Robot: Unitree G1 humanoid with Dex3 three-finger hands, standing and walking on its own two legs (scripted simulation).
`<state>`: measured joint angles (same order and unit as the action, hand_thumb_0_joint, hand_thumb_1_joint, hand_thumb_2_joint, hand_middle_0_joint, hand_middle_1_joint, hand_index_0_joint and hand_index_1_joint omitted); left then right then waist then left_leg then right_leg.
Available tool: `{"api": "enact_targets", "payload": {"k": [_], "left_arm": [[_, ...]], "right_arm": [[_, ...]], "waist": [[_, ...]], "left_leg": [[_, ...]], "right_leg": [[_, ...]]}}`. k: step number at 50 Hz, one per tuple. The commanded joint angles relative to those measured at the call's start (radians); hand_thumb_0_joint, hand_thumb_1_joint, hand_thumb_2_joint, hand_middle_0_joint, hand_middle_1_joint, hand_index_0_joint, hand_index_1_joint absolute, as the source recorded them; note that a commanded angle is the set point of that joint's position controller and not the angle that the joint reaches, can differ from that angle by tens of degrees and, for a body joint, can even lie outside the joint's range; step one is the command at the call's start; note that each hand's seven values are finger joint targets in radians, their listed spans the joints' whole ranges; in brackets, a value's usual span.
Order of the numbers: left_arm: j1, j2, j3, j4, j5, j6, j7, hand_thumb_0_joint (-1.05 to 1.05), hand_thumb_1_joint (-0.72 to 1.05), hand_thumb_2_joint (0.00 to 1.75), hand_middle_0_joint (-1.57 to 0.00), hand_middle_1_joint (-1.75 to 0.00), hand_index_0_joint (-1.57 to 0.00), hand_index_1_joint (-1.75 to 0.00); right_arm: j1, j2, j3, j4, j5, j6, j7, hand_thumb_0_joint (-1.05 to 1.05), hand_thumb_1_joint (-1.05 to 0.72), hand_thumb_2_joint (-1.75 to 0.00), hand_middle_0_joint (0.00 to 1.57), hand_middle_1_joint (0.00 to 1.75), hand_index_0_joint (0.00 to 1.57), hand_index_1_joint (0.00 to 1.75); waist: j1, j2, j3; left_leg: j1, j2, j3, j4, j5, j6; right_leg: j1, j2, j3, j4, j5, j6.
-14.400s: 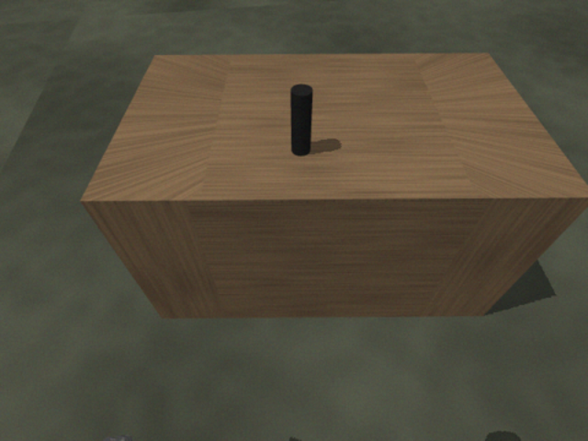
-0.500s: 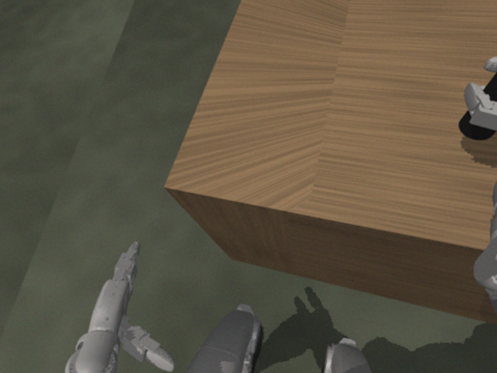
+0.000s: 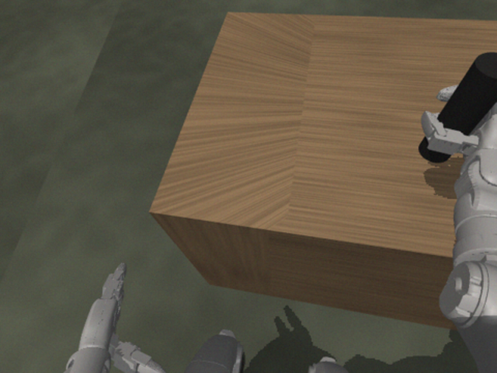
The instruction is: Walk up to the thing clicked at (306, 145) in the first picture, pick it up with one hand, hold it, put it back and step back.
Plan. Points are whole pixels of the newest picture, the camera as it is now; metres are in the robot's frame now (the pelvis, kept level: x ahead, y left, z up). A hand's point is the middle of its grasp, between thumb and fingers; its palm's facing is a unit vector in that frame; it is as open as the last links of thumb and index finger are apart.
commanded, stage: lift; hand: right
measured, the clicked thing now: (460, 115) +0.50 -0.23 +0.11
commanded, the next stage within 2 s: hold in 1.14 s
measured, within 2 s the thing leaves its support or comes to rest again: neither
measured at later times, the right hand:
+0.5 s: hand (460, 141) +0.41 -0.19 +0.15, palm faces +0.21 +0.98 +0.00, open 6.6 cm
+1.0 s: hand (474, 163) +0.35 -0.18 +0.19, palm faces +0.21 +0.98 +0.01, open 6.6 cm
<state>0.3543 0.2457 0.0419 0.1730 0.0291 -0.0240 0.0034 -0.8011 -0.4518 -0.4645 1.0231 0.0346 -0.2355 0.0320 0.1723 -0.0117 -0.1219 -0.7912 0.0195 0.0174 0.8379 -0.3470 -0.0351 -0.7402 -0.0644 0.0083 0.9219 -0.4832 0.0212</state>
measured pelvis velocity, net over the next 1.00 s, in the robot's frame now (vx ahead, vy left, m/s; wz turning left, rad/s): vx -0.01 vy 0.01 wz -0.03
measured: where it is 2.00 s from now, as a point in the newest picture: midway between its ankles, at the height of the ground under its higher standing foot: outside the picture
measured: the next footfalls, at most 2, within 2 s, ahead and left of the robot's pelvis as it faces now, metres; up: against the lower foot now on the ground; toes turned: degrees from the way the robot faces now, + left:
none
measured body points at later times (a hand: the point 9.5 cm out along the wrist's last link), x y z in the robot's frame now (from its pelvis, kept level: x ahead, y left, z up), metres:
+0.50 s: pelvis +0.01 +0.01 +0.03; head +0.03 +0.01 +0.48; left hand +0.16 +0.27 -0.03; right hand +0.39 -0.24 +0.15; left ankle +0.03 +0.15 -0.69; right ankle -0.03 -0.13 -0.69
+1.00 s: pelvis -0.01 +0.01 +0.04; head -0.01 +0.02 +0.49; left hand +0.16 +0.27 -0.03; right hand +0.33 -0.23 +0.19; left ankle +0.03 +0.15 -0.69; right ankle -0.03 -0.13 -0.69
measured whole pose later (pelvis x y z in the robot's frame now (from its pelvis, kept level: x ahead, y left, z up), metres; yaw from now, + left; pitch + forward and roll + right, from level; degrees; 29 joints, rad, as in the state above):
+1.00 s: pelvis -0.01 +0.01 +0.04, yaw -1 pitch +0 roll +0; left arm 0.29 0.22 0.11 0.50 -0.02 -0.07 0.08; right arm -0.29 -0.20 -0.22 0.16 0.18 0.18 -0.03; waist 0.01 -0.04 -0.04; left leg -0.33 0.04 0.02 0.57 -0.25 -0.03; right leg -0.25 -0.04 0.00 0.59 -0.34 0.03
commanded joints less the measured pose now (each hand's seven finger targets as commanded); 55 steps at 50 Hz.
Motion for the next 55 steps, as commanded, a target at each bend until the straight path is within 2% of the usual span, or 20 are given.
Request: {"api": "enact_targets", "payload": {"k": [1,2,3,4,5,7,8,9,12,14,15,17,21,22,23,26,28,33,38,55], "left_arm": [[0.134,0.069,0.05,0.028,-0.029,-0.05,0.006,0.0,-0.56,0.07,-0.05,-0.05,-0.04,-0.06],[-0.043,0.145,0.085,-0.123,-0.029,-0.067,0.02,0.0,-0.57,0.06,-0.05,-0.05,-0.04,-0.05],[-0.165,0.189,0.122,-0.22,-0.021,-0.077,0.032,0.0,-0.57,0.06,-0.05,-0.04,-0.04,-0.05],[-0.061,0.2,0.138,-0.172,-0.013,-0.073,0.03,0.0,-0.56,0.06,-0.04,-0.04,-0.04,-0.05],[0.128,0.115,0.091,0.019,-0.013,-0.052,0.025,0.0,-0.56,0.06,-0.04,-0.04,-0.03,-0.05],[0.049,0.099,0.078,0.004,-0.038,-0.064,0.023,0.0,-0.57,0.06,-0.04,-0.05,-0.04,-0.06],[-0.127,0.183,0.132,-0.128,-0.037,-0.078,0.038,0.0,-0.57,0.06,-0.04,-0.04,-0.04,-0.05],[-0.096,0.189,0.149,-0.086,-0.032,-0.071,0.046,0.0,-0.56,0.06,-0.04,-0.04,-0.04,-0.05],[0.013,0.106,0.101,-0.027,-0.042,-0.075,0.042,0.0,-0.55,0.06,-0.04,-0.05,-0.04,-0.05],[-0.032,0.156,0.138,-0.022,-0.047,-0.079,0.056,0.0,-0.56,0.06,-0.04,-0.04,-0.03,-0.05],[-0.028,0.121,0.1,-0.022,-0.045,-0.08,0.054,0.0,-0.56,0.06,-0.04,-0.04,-0.03,-0.05],[0.0,0.082,0.093,0.055,-0.048,-0.075,0.054,0.0,-0.55,0.05,-0.04,-0.05,-0.04,-0.05],[-0.112,0.141,0.126,-0.033,-0.05,-0.086,0.066,0.0,-0.54,0.05,-0.04,-0.05,-0.04,-0.05],[-0.05,0.118,0.119,0.052,-0.052,-0.08,0.068,0.0,-0.54,0.05,-0.04,-0.05,-0.04,-0.05],[-0.012,0.083,0.091,0.087,-0.054,-0.072,0.066,0.0,-0.55,0.05,-0.04,-0.05,-0.03,-0.05],[-0.084,0.119,0.122,0.069,-0.056,-0.078,0.076,0.0,-0.55,0.05,-0.04,-0.05,-0.04,-0.05],[-0.103,0.075,0.076,0.061,-0.057,-0.076,0.073,0.0,-0.55,0.05,-0.04,-0.05,-0.04,-0.05],[-0.113,0.148,0.143,0.039,-0.055,-0.077,0.081,0.0,-0.55,0.05,-0.04,-0.05,-0.04,-0.05],[-0.1,0.082,0.101,0.135,-0.058,-0.083,0.079,0.0,-0.55,0.05,-0.04,-0.05,-0.04,-0.05],[-0.187,0.099,0.122,0.191,-0.055,-0.119,0.082,0.0,-0.55,0.05,-0.05,-0.05,-0.04,-0.05]], "right_arm": [[-0.179,-0.019,0.102,-0.04,0.058,-0.03,0.02,0.0,-0.52,-1.31,1.36,1.43,1.38,1.43],[-0.356,-0.226,0.002,-0.344,0.059,-0.063,0.003,0.0,-0.53,-1.31,1.37,1.43,1.38,1.43],[-0.632,-0.366,-0.033,-0.645,0.05,-0.097,-0.013,0.0,-0.53,-1.32,1.39,1.45,1.4,1.45],[-0.479,-0.292,-0.006,-0.487,0.04,-0.061,-0.014,0.0,-0.48,-1.35,1.41,1.48,1.43,1.48],[-0.38,-0.114,0.099,-0.437,0.06,-0.033,0.002,0.0,-0.47,-1.35,1.42,1.49,1.44,1.49],[-0.175,-0.001,0.118,-0.271,0.09,0.014,0.01,0.0,-0.54,-1.3,1.37,1.42,1.39,1.42],[-0.339,-0.176,0.041,-0.554,0.087,-0.014,-0.006,0.0,-0.55,-1.31,1.39,1.43,1.4,1.43],[-0.44,-0.23,0.044,-0.619,0.075,-0.014,-0.015,0.0,-0.56,-1.33,1.42,1.47,1.43,1.47],[-0.261,0.007,0.16,-0.571,0.106,0.034,-0.011,0.0,-0.49,-1.3,1.37,1.43,1.39,1.43],[-0.264,-0.1,0.108,-0.666,0.104,0.04,-0.023,0.0,-0.51,-1.27,1.37,1.41,1.38,1.41],[-0.28,-0.104,0.115,-0.707,0.1,0.046,-0.02,0.0,-0.5,-1.3,1.39,1.43,1.4,1.43],[-0.187,-0.012,0.159,-0.7,0.118,0.076,-0.011,0.0,-0.46,-1.31,1.38,1.45,1.4,1.45],[-0.219,-0.066,0.132,-0.913,0.129,0.106,-0.028,0.0,-0.52,-1.3,1.39,1.43,1.4,1.43],[-0.146,-0.013,0.16,-0.807,0.127,0.126,-0.031,0.0,-0.52,-1.29,1.38,1.43,1.39,1.43],[-0.083,-0.015,0.146,-0.829,0.132,0.136,-0.031,0.0,-0.52,-1.3,1.39,1.43,1.4,1.43],[-0.092,-0.02,0.149,-0.879,0.136,0.161,-0.04,0.0,-0.52,-1.31,1.39,1.44,1.41,1.44],[-0.063,0.004,0.159,-0.922,0.14,0.179,-0.044,0.0,-0.54,-1.31,1.39,1.44,1.4,1.44],[-0.021,0.006,0.162,-1.015,0.145,0.227,-0.051,0.0,-0.5,-1.3,1.37,1.43,1.39,1.43],[0.028,0.05,0.18,-1.042,0.152,0.266,-0.053,0.0,-0.54,-1.3,1.38,1.43,1.39,1.43],[0.106,0.077,0.198,-1.231,0.152,0.361,-0.068,0.0,-0.55,-1.31,1.37,1.43,1.39,1.43]], "waist": [[-0.027,-0.048,-0.238],[-0.054,-0.07,-0.431],[-0.08,-0.159,-0.693],[-0.077,-0.152,-0.632],[-0.056,-0.139,-0.443],[-0.056,-0.014,-0.263],[-0.087,-0.041,-0.418],[-0.09,-0.1,-0.501],[-0.082,-0.051,-0.32],[-0.097,-0.015,-0.332],[-0.116,-0.057,-0.366],[-0.113,-0.038,-0.283],[-0.137,-0.051,-0.395],[-0.119,-0.018,-0.302],[-0.144,-0.029,-0.272],[-0.135,-0.011,-0.25],[-0.16,-0.024,-0.237],[-0.147,-0.008,-0.268],[-0.159,-0.008,-0.152],[-0.169,-0.027,-0.121]], "left_leg": [[0.284,-0.05,0.044,-0.089,0.346,0.047],[0.364,-0.036,0.024,-0.085,0.408,0.042],[0.467,-0.027,0.008,-0.069,0.475,0.042],[0.457,-0.035,0.028,-0.068,0.479,0.045],[0.394,-0.04,0.036,-0.091,0.439,0.049],[0.364,-0.039,0.041,-0.133,0.375,0.041],[0.42,-0.031,0.035,-0.129,0.395,0.038],[0.447,-0.027,0.025,-0.131,0.384,0.041],[0.42,-0.031,0.042,-0.161,0.36,0.039],[0.461,-0.023,0.034,-0.18,0.366,0.033],[0.485,-0.016,0.026,-0.18,0.382,0.034],[0.469,-0.012,0.023,-0.197,0.372,0.03],[0.537,-0.01,0.026,-0.21,0.403,0.024],[0.506,-0.015,0.033,-0.209,0.399,0.025],[0.524,-0.01,0.031,-0.219,0.41,0.026],[0.521,-0.011,0.035,-0.234,0.375,0.021],[0.533,-0.008,0.032,-0.25,0.343,0.021],[0.569,-0.008,0.036,-0.272,0.371,0.02],[0.545,-0.006,0.037,-0.309,0.288,0.019],[0.588,-0.012,0.051,-0.364,0.233,0.023]], "right_leg": [[0.202,0.052,-0.005,-0.16,0.479,-0.011],[0.259,0.047,-0.006,-0.154,0.524,-0.013],[0.376,0.047,-0.015,-0.14,0.582,-0.007],[0.392,0.054,-0.018,-0.148,0.609,-0.006],[0.354,0.054,-0.017,-0.166,0.582,-0.002],[0.286,0.05,-0.011,-0.209,0.517,-0.011],[0.346,0.044,-0.011,-0.216,0.524,-0.012],[0.395,0.047,-0.019,-0.217,0.501,-0.012],[0.394,0.05,-0.016,-0.253,0.492,-0.009],[0.388,0.053,-0.027,-0.269,0.451,-0.02],[0.413,0.056,-0.033,-0.269,0.464,-0.018],[0.403,0.062,-0.038,-0.278,0.434,-0.021],[0.491,0.06,-0.033,-0.295,0.483,-0.017],[0.47,0.056,-0.031,-0.298,0.484,-0.017],[0.459,0.062,-0.036,-0.305,0.488,-0.016],[0.472,0.055,-0.031,-0.327,0.461,-0.018],[0.473,0.057,-0.033,-0.34,0.432,-0.018],[0.522,0.055,-0.031,-0.362,0.459,-0.019],[0.5,0.057,-0.034,-0.395,0.366,-0.025],[0.541,0.053,-0.015,-0.469,0.32,-0.017]]}}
